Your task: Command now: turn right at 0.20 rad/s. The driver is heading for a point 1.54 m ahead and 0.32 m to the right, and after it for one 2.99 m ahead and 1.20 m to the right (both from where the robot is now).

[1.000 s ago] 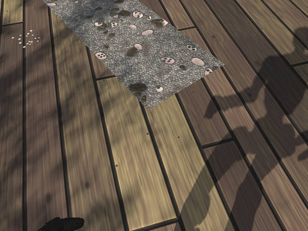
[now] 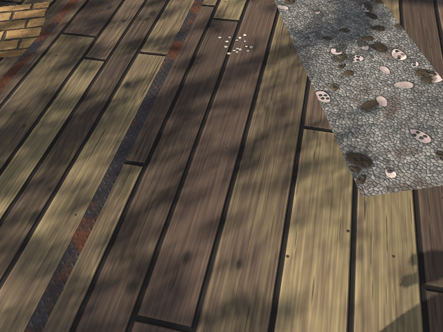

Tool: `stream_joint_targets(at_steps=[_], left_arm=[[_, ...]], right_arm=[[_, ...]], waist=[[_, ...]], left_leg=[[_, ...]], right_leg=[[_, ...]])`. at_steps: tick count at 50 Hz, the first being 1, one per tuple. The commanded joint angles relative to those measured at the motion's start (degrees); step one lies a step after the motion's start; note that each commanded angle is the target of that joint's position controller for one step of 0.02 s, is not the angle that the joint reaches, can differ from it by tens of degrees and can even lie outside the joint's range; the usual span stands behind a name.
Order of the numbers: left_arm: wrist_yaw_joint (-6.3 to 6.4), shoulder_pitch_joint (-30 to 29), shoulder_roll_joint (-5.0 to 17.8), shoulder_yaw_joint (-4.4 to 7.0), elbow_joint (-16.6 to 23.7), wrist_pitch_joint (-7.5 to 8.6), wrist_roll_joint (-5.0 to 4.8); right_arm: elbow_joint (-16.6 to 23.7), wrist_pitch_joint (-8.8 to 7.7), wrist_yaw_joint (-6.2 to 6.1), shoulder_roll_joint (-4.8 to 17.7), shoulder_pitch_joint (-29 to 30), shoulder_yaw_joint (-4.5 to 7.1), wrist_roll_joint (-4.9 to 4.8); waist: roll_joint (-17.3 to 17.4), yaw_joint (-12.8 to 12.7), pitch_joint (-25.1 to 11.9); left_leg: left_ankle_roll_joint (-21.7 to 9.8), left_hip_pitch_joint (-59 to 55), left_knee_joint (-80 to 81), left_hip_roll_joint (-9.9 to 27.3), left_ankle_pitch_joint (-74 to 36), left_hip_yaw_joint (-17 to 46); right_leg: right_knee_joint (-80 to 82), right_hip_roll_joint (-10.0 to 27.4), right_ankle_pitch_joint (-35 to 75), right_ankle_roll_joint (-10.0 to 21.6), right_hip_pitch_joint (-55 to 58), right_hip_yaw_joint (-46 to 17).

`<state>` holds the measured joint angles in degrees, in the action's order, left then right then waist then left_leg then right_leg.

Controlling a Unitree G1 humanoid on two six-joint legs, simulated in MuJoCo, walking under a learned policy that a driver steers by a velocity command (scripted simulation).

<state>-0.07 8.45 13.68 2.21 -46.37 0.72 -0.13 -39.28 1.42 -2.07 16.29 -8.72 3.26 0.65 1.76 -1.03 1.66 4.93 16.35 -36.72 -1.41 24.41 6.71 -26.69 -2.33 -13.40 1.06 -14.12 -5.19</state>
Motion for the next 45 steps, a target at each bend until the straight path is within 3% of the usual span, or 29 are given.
stream_joint_targets(at_steps=[1,3,5,6,7,8,9,10,11,12,14,16,18,20,21,22,23,24,25,26,27,28,30,35,38,42,44,45], left_arm=[[0.68,-2.9,13.6,3.51,4.2,-0.39,-1.04],[0.95,-3.2,13.2,3.55,4.8,-0.88,-1.52],[1.24,-3.8,11.7,3.23,5.6,-0.90,-1.46],[1.26,-3.4,10.3,3.08,6.6,-0.84,-1.48],[1.11,-3.6,10.0,2.96,6.4,-0.75,-1.65],[0.86,-3.6,9.8,2.95,6.6,-0.80,-1.73],[0.67,-3.1,9.8,3.12,6.8,-0.93,-1.45],[0.52,-3.4,11.4,3.94,6.9,-1.23,-1.32],[0.38,-2.4,11.9,4.50,6.7,-1.74,-1.39],[0.26,-1.2,10.6,4.26,6.4,-2.38,-1.56],[-0.06,-2.6,8.3,3.27,7.1,-2.96,-1.24],[-1.01,-3.6,7.5,2.65,8.7,-2.99,-1.29],[-1.78,-3.3,9.0,3.04,9.8,-3.14,-1.59],[-2.07,0.4,9.7,3.71,9.3,-3.45,-1.37],[-1.58,3.3,10.8,4.40,8.5,-3.57,-1.07],[-0.68,5.8,15.6,5.88,8.8,-3.47,-1.15],[-0.33,6.0,22.5,6.74,10.9,-2.77,0.27],[-0.94,7.7,19.4,5.79,11.1,-1.30,1.93],[-0.93,5.0,17.7,5.13,11.1,-0.26,1.66],[-0.51,2.2,16.0,4.83,11.0,0.04,0.38],[-0.04,-0.1,14.4,4.22,11.4,-0.19,-0.53],[0.43,-1.2,13.8,3.81,11.8,-0.53,-0.63],[1.10,-0.8,13.3,3.55,12.2,-0.91,-0.22],[1.99,0.8,13.6,3.74,12.3,-1.50,-0.42],[1.83,0.3,12.8,3.30,12.4,-1.79,0.15],[0.94,-0.4,8.7,1.20,11.0,-1.74,1.14],[0.53,-0.7,7.5,0.36,9.6,-1.41,1.12],[0.39,1.7,7.4,0.24,8.6,-0.84,1.49]], right_arm=[[2.4,-1.21,-0.57,5.1,-0.6,2.00,-1.15],[1.7,-1.33,-0.61,5.5,-1.6,2.32,-1.17],[1.7,-1.51,-0.57,6.8,-3.4,2.83,-0.50],[0.9,-1.35,-0.37,9.4,-3.9,3.72,-0.28],[1.3,-1.06,-0.18,9.1,-3.9,3.98,0.10],[1.4,-0.90,-0.14,9.6,-4.8,4.10,0.72],[1.9,-1.02,-0.45,9.6,-3.9,3.99,1.01],[2.8,-1.42,-0.80,8.5,-2.7,3.45,1.00],[3.3,-1.82,-1.13,8.0,-1.1,3.03,0.69],[3.4,-2.05,-1.20,8.1,1.4,3.09,-0.06],[2.7,-1.96,-1.10,9.6,1.6,3.61,-0.55],[2.3,-1.31,-1.00,10.4,1.2,3.93,-0.59],[1.9,-1.00,-0.81,11.1,0.1,4.20,-1.10],[1.6,-1.03,-0.52,11.3,0.6,4.14,-2.18],[0.7,-1.35,-0.22,9.9,-1.6,3.75,-2.21],[0.3,-1.68,0.23,7.4,-4.6,3.08,-0.52],[4.3,-1.94,0.17,4.0,-1.4,1.59,1.82],[4.8,-2.04,-0.30,7.0,2.8,2.42,0.22],[4.8,-1.79,-0.49,8.2,3.4,2.80,-1.05],[3.7,-1.49,-0.94,8.7,2.3,3.16,-0.81],[3.2,-1.20,-1.44,9.2,2.2,3.47,-0.25],[3.1,-1.10,-1.44,9.1,1.6,3.60,-0.03],[2.8,-1.32,-0.97,7.6,0.0,3.37,-0.21],[3.5,-1.63,-0.61,5.9,2.0,2.52,-0.39],[3.1,-1.83,-0.07,5.7,1.8,2.15,-0.70],[2.6,-2.35,0.97,4.3,0.9,1.25,-0.89],[1.8,-2.81,1.58,3.3,-0.8,0.73,-0.73],[2.2,-2.97,1.55,4.9,-0.2,0.78,-0.05]], waist=[[-11.4,1.1,-4.4],[-11.9,1.6,-5.2],[-9.5,2.4,-7.3],[-1.5,0.8,-7.9],[3.2,1.7,-6.9],[8.2,2.4,-5.3],[12.0,2.3,-4.8],[10.8,2.6,-3.8],[6.8,1.3,-3.1],[4.4,-0.1,-2.0],[5.2,1.1,-1.3],[7.4,1.9,-2.8],[8.6,2.5,-4.4],[7.5,0.4,-5.3],[5.0,-0.3,-5.9],[-6.2,-0.1,-6.8],[-20.7,0.2,-7.9],[-12.2,-4.0,-11.9],[-9.6,-2.1,-8.2],[-7.0,-0.6,-5.9],[-6.5,0.2,-4.6],[-7.3,1.0,-4.5],[-8.0,1.5,-6.1],[-8.3,0.3,-5.9],[-9.4,-0.4,-5.8],[-9.3,-0.8,-5.8],[-7.9,1.3,-4.6],[-6.0,0.6,-4.3]], left_leg=[[0.2,0.5,7.7,-1.7,-5.0,-3.4],[-1.3,-3.2,12.3,-1.7,-10.4,-3.7],[-3.5,-10.0,11.9,1.9,-17.5,-2.4],[-6.1,-12.1,10.1,4.2,-21.1,-0.9],[-9.1,-13.1,12.4,7.2,-22.8,2.2],[-13.0,-14.4,15.4,13.3,-26.2,8.3],[-17.5,-14.2,17.4,20.3,-31.5,13.9],[-20.8,-13.1,18.0,24.7,-38.2,16.2],[-20.8,-11.6,17.4,24.5,-40.7,13.5],[-18.4,-10.9,16.8,21.8,-39.2,8.9],[-16.2,-10.6,16.7,18.2,-38.8,2.7],[-15.5,-9.3,15.8,16.4,-38.7,-1.8],[-15.0,-10.0,14.1,17.1,-37.3,-3.0],[-12.9,-8.1,9.7,16.9,-32.7,-4.9],[-10.2,-4.6,4.5,15.1,-27.1,-7.3],[-4.9,5.8,-8.6,10.6,-13.1,-12.6],[-0.3,21.4,-24.1,1.4,17.1,-11.0],[-0.6,21.5,-33.3,1.6,17.6,-2.2],[-1.6,22.4,-34.9,2.7,12.6,-1.4],[-1.9,22.4,-32.9,3.8,7.3,-1.4],[-1.8,21.9,-30.4,4.6,3.2,-1.0],[-1.5,18.9,-29.9,4.0,0.2,-1.3],[-0.7,16.7,-28.8,2.5,-3.5,-1.8],[0.7,16.3,-16.0,1.6,-5.6,-1.1],[0.7,11.6,-10.7,2.4,-5.4,-1.9],[-0.5,1.3,-1.1,3.8,-5.6,-3.5],[-2.0,-6.2,12.2,3.0,-15.0,-4.6],[-3.1,-9.1,14.4,4.5,-21.7,-2.0]], right_leg=[[4.3,10.6,23.6,9.3,7.5,-15.5],[3.6,10.0,22.7,8.7,6.5,-17.0],[0.9,8.6,20.5,6.5,1.2,-16.3],[-1.7,4.9,14.9,4.3,-3.2,-11.3],[-6.5,1.4,7.5,2.0,-7.5,-6.9],[-11.8,-1.2,-0.5,0.2,-13.3,-3.2],[-20.2,-1.3,-14.1,-0.9,-16.6,0.0],[-31.8,0.4,-22.5,-2.0,-19.5,0.4],[-37.7,2.0,-22.3,-2.8,-20.1,-0.6],[-36.3,3.4,-19.2,-3.4,-20.1,-0.3],[-31.0,4.2,-13.6,-4.7,-18.6,3.0],[-23.8,4.2,-11.0,-4.7,-12.8,5.8],[-17.1,3.4,-9.0,-3.9,-8.7,7.9],[-6.7,1.3,-1.2,-1.8,-2.1,10.6],[-1.3,-0.2,3.6,-0.2,4.3,9.7],[2.3,6.6,21.2,3.3,14.0,-2.1],[4.8,23.5,37.9,16.4,17.2,-27.5],[7.1,25.1,31.1,21.4,14.5,-29.6],[7.6,22.0,24.7,18.9,11.6,-24.3],[7.7,18.5,17.8,15.3,9.4,-20.1],[7.9,16.5,14.9,13.0,7.7,-18.0],[8.3,14.5,15.4,12.1,4.9,-16.0],[8.5,12.8,16.4,12.2,4.6,-14.5],[7.9,11.9,10.7,12.3,6.8,-16.5],[7.5,11.9,8.1,12.4,4.6,-16.6],[6.2,11.7,9.5,11.9,1.2,-15.1],[5.2,10.0,8.1,9.5,-0.9,-13.0],[4.5,8.4,6.1,6.8,-1.6,-11.9]])
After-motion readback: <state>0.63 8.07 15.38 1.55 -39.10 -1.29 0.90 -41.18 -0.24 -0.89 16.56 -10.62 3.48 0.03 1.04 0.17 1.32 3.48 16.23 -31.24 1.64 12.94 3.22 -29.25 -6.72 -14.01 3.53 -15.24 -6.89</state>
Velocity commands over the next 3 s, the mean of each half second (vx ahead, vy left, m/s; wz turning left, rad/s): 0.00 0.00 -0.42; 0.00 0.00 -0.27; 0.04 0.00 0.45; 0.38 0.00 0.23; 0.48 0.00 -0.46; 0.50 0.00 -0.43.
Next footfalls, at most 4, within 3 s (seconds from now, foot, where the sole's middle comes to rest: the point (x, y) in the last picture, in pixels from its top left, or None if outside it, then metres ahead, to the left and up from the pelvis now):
0.08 left None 0.02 0.14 -0.78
0.44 right None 0.01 -0.13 -0.78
0.90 left None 0.10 0.08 -0.78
1.46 left None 0.07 0.12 -0.78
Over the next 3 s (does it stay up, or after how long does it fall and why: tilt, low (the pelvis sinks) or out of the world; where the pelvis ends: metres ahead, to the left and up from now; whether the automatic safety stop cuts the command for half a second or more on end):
stays up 0.76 -0.15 -0.02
